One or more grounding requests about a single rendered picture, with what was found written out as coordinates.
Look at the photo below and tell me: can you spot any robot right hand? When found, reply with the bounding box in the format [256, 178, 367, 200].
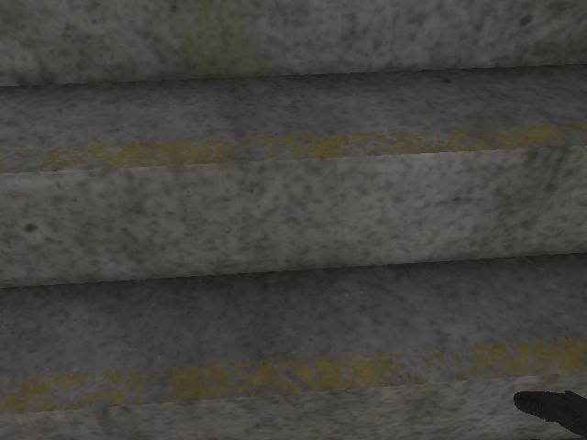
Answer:
[514, 390, 587, 440]

